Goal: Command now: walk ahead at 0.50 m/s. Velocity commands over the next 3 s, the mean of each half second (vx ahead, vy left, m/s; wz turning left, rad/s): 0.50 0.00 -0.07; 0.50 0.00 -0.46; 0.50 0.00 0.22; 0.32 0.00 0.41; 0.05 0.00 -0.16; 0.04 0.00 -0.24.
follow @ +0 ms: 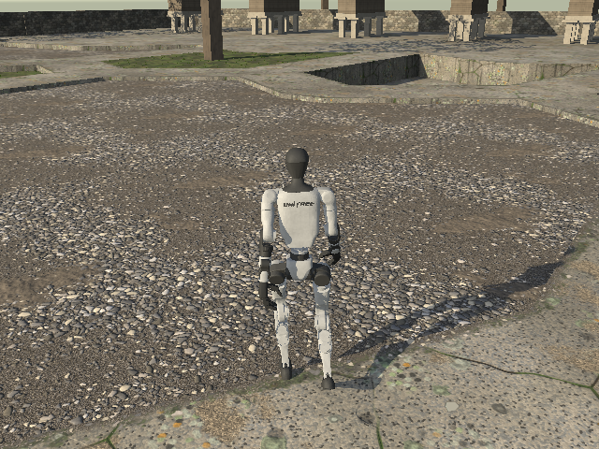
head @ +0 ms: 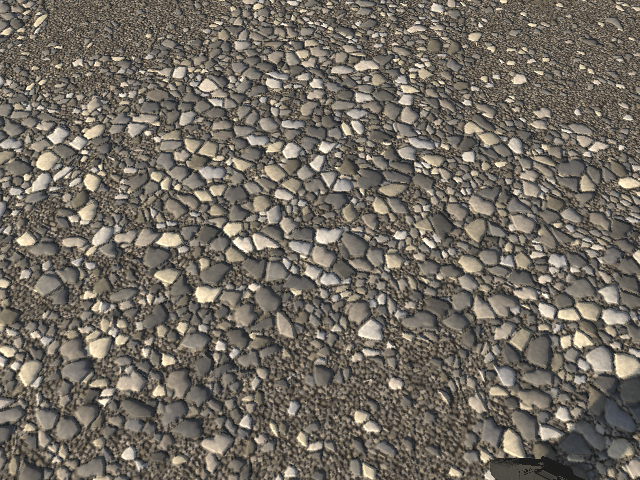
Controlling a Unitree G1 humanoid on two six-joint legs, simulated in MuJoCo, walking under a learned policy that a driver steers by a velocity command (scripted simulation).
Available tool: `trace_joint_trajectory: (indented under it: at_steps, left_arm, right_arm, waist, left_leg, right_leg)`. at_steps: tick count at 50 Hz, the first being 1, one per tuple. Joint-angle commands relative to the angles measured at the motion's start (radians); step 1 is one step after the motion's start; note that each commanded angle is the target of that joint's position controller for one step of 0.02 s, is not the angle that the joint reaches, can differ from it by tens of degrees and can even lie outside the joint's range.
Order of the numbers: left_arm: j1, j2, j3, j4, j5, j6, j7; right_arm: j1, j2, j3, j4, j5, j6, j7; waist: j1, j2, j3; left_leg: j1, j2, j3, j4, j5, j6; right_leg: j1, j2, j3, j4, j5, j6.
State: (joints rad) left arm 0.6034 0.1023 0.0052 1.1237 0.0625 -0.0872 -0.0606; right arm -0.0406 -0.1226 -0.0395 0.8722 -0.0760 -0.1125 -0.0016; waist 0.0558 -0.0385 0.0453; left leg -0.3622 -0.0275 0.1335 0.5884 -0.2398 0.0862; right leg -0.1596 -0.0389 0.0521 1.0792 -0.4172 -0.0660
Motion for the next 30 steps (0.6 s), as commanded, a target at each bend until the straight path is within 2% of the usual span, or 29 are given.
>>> trace_joint_trajectory:
  at_steps: [1, 2, 3, 4, 6, 7, 8, 9, 10, 11, 12, 14, 15, 16, 17, 18, 19, 20, 21, 22, 23, 24, 25, 26, 27, 28, 29, 30]
  left_arm:
    - [-0.254, 0.111, 0.041, -0.169, 0.023, -0.034, 0.012]
    - [-0.208, 0.060, 0.035, -0.162, 0.029, -0.023, 0.029]
    - [-0.181, 0.018, 0.032, -0.160, 0.037, -0.009, 0.043]
    - [-0.182, 0.017, 0.039, -0.165, 0.047, 0.002, 0.052]
    - [-0.243, 0.015, 0.041, -0.190, 0.048, 0.004, 0.049]
    - [-0.202, 0.002, 0.036, -0.181, 0.060, 0.000, 0.039]
    - [-0.204, 0.004, 0.030, -0.177, 0.058, -0.017, 0.030]
    - [-0.317, 0.128, 0.074, -0.190, -0.132, -0.055, 0.041]
    - [-0.355, 0.116, 0.063, -0.199, -0.137, -0.071, 0.037]
    - [-0.392, 0.096, 0.056, -0.201, -0.116, -0.075, 0.031]
    - [-0.417, 0.093, 0.054, -0.207, -0.102, -0.068, 0.021]
    - [-0.466, 0.116, 0.052, -0.221, -0.094, -0.059, 0.003]
    - [-0.452, 0.137, 0.055, -0.218, -0.093, -0.057, -0.005]
    - [-0.368, 0.159, 0.064, -0.186, -0.095, -0.055, -0.008]
    - [-0.189, 0.174, 0.077, -0.116, -0.094, -0.051, -0.005]
    - [-0.020, 0.175, 0.084, -0.061, -0.075, -0.035, 0.004]
    - [-0.024, 0.215, 0.077, -0.077, -0.045, -0.039, 0.005]
    - [-0.082, 0.206, 0.073, -0.108, -0.049, -0.034, 0.008]
    - [-0.134, 0.212, 0.078, -0.126, -0.059, -0.022, 0.020]
    - [-0.244, 0.356, 0.121, -0.146, -0.075, -0.016, 0.037]
    - [-0.317, 0.265, 0.092, -0.210, -0.066, -0.010, 0.047]
    - [-0.388, 0.247, 0.081, -0.237, -0.049, -0.009, 0.055]
    - [-0.430, 0.238, 0.074, -0.263, -0.050, -0.011, 0.057]
    - [-0.433, 0.251, 0.082, -0.273, -0.058, -0.007, 0.069]
    - [-0.412, 0.264, 0.089, -0.273, -0.060, -0.005, 0.082]
    - [-0.389, 0.271, 0.093, -0.267, -0.067, -0.002, 0.090]
    - [-0.361, 0.277, 0.099, -0.259, -0.073, 0.000, 0.093]
    - [-0.330, 0.279, 0.102, -0.252, -0.080, 0.003, 0.094]
  right_arm:
    - [0.336, -0.111, -0.029, 0.097, -0.004, -0.003, -0.024]
    - [0.264, -0.060, -0.014, 0.073, 0.012, -0.003, -0.015]
    - [0.220, -0.041, -0.010, 0.049, 0.022, -0.007, -0.004]
    - [0.206, -0.028, -0.008, 0.028, 0.025, -0.012, 0.006]
    - [0.211, -0.063, -0.024, 0.012, 0.015, -0.022, 0.023]
    - [0.195, -0.064, -0.026, 0.000, -0.004, -0.029, 0.030]
    - [0.238, -0.044, -0.023, 0.001, -0.016, -0.042, 0.029]
    - [0.210, -0.172, -0.049, 0.070, 0.182, -0.039, -0.003]
    - [0.262, -0.188, -0.049, 0.086, 0.198, -0.036, -0.016]
    - [0.290, -0.168, -0.044, 0.122, 0.181, -0.031, -0.024]
    - [0.307, -0.144, -0.039, 0.148, 0.161, -0.024, -0.033]
    - [0.328, -0.112, -0.032, 0.169, 0.138, -0.020, -0.038]
    - [0.342, -0.110, -0.029, 0.176, 0.126, -0.018, -0.041]
    - [0.333, -0.117, -0.028, 0.174, 0.116, -0.013, -0.043]
    - [0.280, -0.126, -0.028, 0.161, 0.102, -0.010, -0.038]
    - [0.226, -0.152, -0.041, 0.150, 0.109, -0.011, -0.024]
    - [0.430, -0.049, -0.014, 0.134, 0.104, -0.017, 0.006]
    - [0.458, -0.107, -0.012, 0.117, 0.112, -0.036, 0.015]
    - [0.403, -0.175, -0.033, 0.088, 0.130, -0.048, 0.017]
    - [0.399, -0.116, -0.021, 0.047, 0.159, -0.035, 0.003]
    - [0.302, -0.173, -0.031, 0.035, 0.133, -0.020, -0.013]
    - [0.292, -0.179, -0.036, 0.033, 0.121, 0.006, -0.020]
    - [0.292, -0.170, -0.036, 0.046, 0.095, 0.031, -0.028]
    - [0.278, -0.177, -0.039, 0.046, 0.071, 0.040, -0.034]
    - [0.246, -0.169, -0.036, 0.050, 0.059, 0.042, -0.037]
    - [0.207, -0.153, -0.030, 0.047, 0.058, 0.037, -0.037]
    - [0.163, -0.144, -0.027, 0.039, 0.062, 0.030, -0.033]
    - [0.136, -0.140, -0.026, 0.031, 0.072, 0.024, -0.031]
  waist:
    - [-0.163, 0.064, -0.035]
    - [-0.110, 0.039, -0.018]
    - [-0.071, 0.041, 0.013]
    - [-0.054, 0.031, 0.040]
    - [-0.044, 0.056, 0.072]
    - [-0.011, 0.066, 0.086]
    - [-0.030, 0.040, 0.095]
    - [-0.014, 0.029, 0.075]
    - [-0.041, 0.055, 0.064]
    - [-0.053, 0.073, 0.068]
    - [-0.054, 0.088, 0.080]
    - [-0.067, 0.076, 0.092]
    - [-0.053, 0.060, 0.088]
    - [-0.005, 0.040, 0.058]
    - [0.086, 0.016, -0.023]
    - [0.191, -0.091, -0.084]
    - [0.060, -0.346, -0.176]
    - [0.059, -0.295, -0.208]
    - [0.029, -0.148, -0.148]
    - [-0.069, -0.127, -0.174]
    - [-0.057, 0.094, -0.143]
    - [-0.095, 0.098, -0.090]
    - [-0.113, 0.127, -0.047]
    - [-0.106, 0.070, -0.038]
    - [-0.086, 0.016, -0.039]
    - [-0.069, -0.018, -0.039]
    - [-0.054, -0.030, -0.052]
    - [-0.043, -0.040, -0.072]
  left_leg:
    - [0.473, 0.293, -0.358, -0.290, 0.202, 0.146]
    - [0.399, 0.280, -0.317, -0.330, 0.252, 0.130]
    - [0.337, 0.264, -0.293, -0.375, 0.243, 0.119]
    - [0.296, 0.243, -0.266, -0.412, 0.184, 0.119]
    - [0.186, 0.180, -0.173, -0.457, 0.139, 0.123]
    - [0.069, 0.147, -0.125, -0.416, 0.146, 0.111]
    - [0.049, 0.120, -0.094, -0.346, 0.118, 0.093]
    - [0.011, 0.111, -0.088, -0.335, 0.110, 0.044]
    - [-0.032, 0.118, -0.098, -0.317, 0.049, 0.037]
    - [-0.034, 0.130, -0.109, -0.286, -0.003, 0.038]
    - [-0.014, 0.141, -0.112, -0.239, -0.054, 0.043]
    - [0.103, 0.158, -0.133, -0.128, -0.096, 0.053]
    - [0.154, 0.166, -0.137, -0.042, -0.075, 0.053]
    - [0.198, 0.163, -0.119, 0.096, 0.010, 0.050]
    - [0.189, 0.138, -0.063, 0.301, 0.143, 0.040]
    - [0.074, 0.031, 0.035, 0.701, 0.053, 0.000]
    - [-0.302, 0.001, -0.096, 0.936, -0.347, -0.009]
    - [-0.423, 0.028, -0.227, 0.970, -0.359, -0.003]
    - [-0.471, 0.052, -0.234, 0.886, -0.264, -0.021]
    - [-0.567, 0.107, -0.282, 0.858, -0.205, -0.050]
    - [-0.522, 0.131, -0.269, 0.799, -0.173, -0.080]
    - [-0.444, 0.159, -0.289, 0.740, -0.177, -0.106]
    - [-0.358, 0.179, -0.280, 0.627, -0.203, -0.126]
    - [-0.278, 0.177, -0.261, 0.500, -0.147, -0.128]
    - [-0.188, 0.156, -0.218, 0.403, -0.070, -0.128]
    - [-0.102, 0.128, -0.187, 0.302, 0.016, -0.127]
    - [-0.032, 0.096, -0.162, 0.234, 0.091, -0.129]
    - [-0.001, 0.071, -0.153, 0.184, 0.141, -0.133]
  right_leg:
    - [-0.531, -0.068, 0.083, 0.192, 0.053, -0.061]
    - [-0.486, -0.084, 0.088, 0.125, 0.111, -0.056]
    - [-0.461, -0.087, 0.070, 0.054, 0.150, -0.045]
    - [-0.449, -0.078, 0.045, -0.036, 0.190, -0.036]
    - [-0.348, -0.026, -0.058, -0.219, 0.332, -0.025]
    - [-0.250, -0.021, -0.070, -0.232, 0.485, -0.032]
    - [-0.247, -0.018, -0.043, -0.373, 0.708, -0.025]
    - [-0.169, 0.018, -0.106, -0.482, 0.795, -0.011]
    - [-0.091, 0.033, -0.115, -0.534, 0.882, 0.006]
    - [-0.080, 0.024, -0.102, -0.564, 0.912, 0.010]
    - [-0.096, 0.002, -0.082, -0.581, 0.924, 0.010]
    - [-0.173, -0.019, -0.074, -0.647, 0.885, 0.003]
    - [-0.185, -0.032, -0.064, -0.681, 0.878, -0.009]
    - [-0.148, -0.044, -0.055, -0.741, 0.886, -0.030]
    - [0.003, -0.020, -0.079, -0.782, 0.925, -0.061]
    - [0.182, -0.030, -0.082, -0.776, 0.981, -0.125]
    - [0.531, -0.190, 0.171, -0.536, 1.088, -0.233]
    - [0.566, -0.239, 0.327, -0.542, 1.030, -0.311]
    - [0.452, -0.264, 0.359, -0.647, 0.853, -0.339]
    - [0.395, -0.388, 0.624, -0.711, 0.363, -0.371]
    - [0.216, -0.391, 0.706, -0.793, 0.198, -0.354]
    - [0.011, -0.399, 0.715, -0.818, 0.168, -0.353]
    - [-0.153, -0.328, 0.626, -0.846, 0.102, -0.318]
    - [-0.250, -0.246, 0.504, -0.860, 0.052, -0.273]
    - [-0.327, -0.161, 0.376, -0.869, 0.084, -0.237]
    - [-0.380, -0.102, 0.276, -0.861, 0.151, -0.209]
    - [-0.398, -0.067, 0.222, -0.852, 0.198, -0.193]
    - [-0.377, -0.061, 0.211, -0.842, 0.204, -0.186]
